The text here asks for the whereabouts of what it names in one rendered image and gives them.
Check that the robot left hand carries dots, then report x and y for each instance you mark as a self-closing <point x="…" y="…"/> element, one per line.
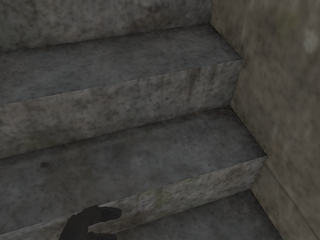
<point x="77" y="225"/>

